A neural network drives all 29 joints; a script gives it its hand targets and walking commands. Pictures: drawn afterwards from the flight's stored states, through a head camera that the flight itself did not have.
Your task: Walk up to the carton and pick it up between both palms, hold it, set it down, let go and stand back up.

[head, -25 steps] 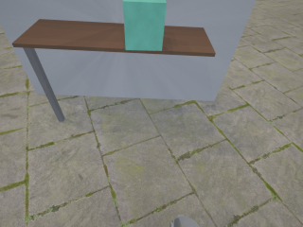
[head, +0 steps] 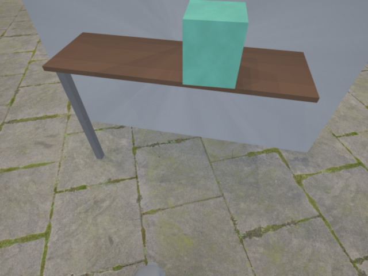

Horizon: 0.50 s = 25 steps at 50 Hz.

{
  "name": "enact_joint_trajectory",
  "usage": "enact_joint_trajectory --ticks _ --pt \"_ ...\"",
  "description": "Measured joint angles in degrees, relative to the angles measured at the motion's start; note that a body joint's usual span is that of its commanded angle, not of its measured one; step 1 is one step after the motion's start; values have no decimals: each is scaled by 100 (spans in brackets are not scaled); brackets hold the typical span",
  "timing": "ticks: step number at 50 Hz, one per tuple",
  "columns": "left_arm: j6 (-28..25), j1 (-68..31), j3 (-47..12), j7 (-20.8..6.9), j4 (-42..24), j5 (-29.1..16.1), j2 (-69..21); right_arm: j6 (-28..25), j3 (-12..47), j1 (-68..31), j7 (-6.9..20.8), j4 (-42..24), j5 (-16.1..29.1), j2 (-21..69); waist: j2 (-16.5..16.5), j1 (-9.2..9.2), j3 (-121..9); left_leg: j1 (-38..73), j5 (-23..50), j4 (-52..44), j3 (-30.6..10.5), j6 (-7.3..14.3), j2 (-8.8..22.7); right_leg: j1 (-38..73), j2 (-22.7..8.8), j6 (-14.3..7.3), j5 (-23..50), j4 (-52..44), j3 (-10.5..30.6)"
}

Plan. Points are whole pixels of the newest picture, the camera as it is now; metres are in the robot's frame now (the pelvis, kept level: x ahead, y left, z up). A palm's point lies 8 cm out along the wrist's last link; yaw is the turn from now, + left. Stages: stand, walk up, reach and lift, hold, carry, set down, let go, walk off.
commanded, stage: walk up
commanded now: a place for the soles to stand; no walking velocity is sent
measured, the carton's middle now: (212, 44) +0.91 -0.07 +0.08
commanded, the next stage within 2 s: none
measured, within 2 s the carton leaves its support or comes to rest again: neither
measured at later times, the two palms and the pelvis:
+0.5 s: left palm (120, 197) +0.35 +0.21 -0.11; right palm out of the picture +0.15 -0.28 -0.13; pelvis +0.21 -0.02 -0.01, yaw -3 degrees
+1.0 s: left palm (120, 193) +0.38 +0.22 -0.15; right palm (273, 171) +0.46 -0.25 -0.12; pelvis +0.36 -0.02 -0.02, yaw -4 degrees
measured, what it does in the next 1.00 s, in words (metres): walks ahead: left foot, then right foot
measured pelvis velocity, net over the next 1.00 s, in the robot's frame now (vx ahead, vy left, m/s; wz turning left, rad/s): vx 0.36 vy -0.02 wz -0.08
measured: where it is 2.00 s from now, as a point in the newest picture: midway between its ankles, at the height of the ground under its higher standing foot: (195, 252)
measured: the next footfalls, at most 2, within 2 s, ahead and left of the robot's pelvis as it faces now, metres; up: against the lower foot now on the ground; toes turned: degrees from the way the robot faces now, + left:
left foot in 0.10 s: +0.19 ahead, +0.13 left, +0.00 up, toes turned +3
right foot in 0.52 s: +0.38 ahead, -0.15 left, +0.00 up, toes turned -6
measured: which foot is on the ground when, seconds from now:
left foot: up 0.00-0.08, down 0.10-0.52, up 0.54-0.86, down 0.88-1.00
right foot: down 0.00-0.10, up 0.12-0.50, down 0.52-1.00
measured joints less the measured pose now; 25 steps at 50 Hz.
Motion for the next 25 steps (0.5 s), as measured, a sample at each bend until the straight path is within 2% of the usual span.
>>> enact_joint_trajectory --ticks 4,5,6,7,10,12,15,18,22,25 --pt "121 275 -21 -70 166 47 130 -94 4 -131 -18 -132 -6 96 -117 91 -100 572 301 -998 112 133 -123 244 -151 87 -588 400 24" --pt "162 342 -54 -82 168 69 141 -137 -7 -109 -51 -201 -4 93 -115 79 -134 735 308 -1156 106 165 -172 214 -193 69 -856 689 45" --pt "208 364 -101 -97 162 62 150 -165 -16 -104 -104 -259 -2 107 -137 32 -131 706 551 -1015 117 183 -210 81 -216 49 -1155 1188 135" --pt "270 345 -137 -117 134 62 162 -172 -10 -92 -176 -289 36 147 -185 -13 -101 664 475 -758 140 190 -237 -133 -166 62 -1407 1828 334" --pt "385 140 -187 -147 -28 73 198 -138 58 82 -329 -211 172 259 -341 -106 -15 880 46 -621 216 200 -242 -864 19 150 -1355 3328 694" --pt "362 -51 -189 -156 -144 92 208 -150 92 260 -347 -83 188 296 -411 -197 2 1151 27 -885 255 180 -226 -1261 20 233 -1108 3530 725" --pt "306 -325 -163 -196 -316 103 204 -228 106 553 -344 136 158 294 -451 -358 -24 1578 73 -1387 297 158 -190 -1729 -54 348 -698 3278 736" --pt "268 -616 -151 -241 -449 99 151 -277 87 811 -323 347 126 224 -402 -494 -42 1937 66 -1766 315 96 -118 -1965 -143 361 -176 2567 692" --pt "215 -974 -138 -286 -588 105 14 -253 59 1027 -267 530 71 55 -277 -619 -8 2255 -237 -1761 347 -42 4 -1802 -146 226 417 1386 606" --pt "129 -1070 -93 -247 -723 111 -54 -153 71 1145 -239 602 11 -70 -204 -665 -10 2361 -755 -1294 328 -110 123 -1277 -13 100 446 656 514"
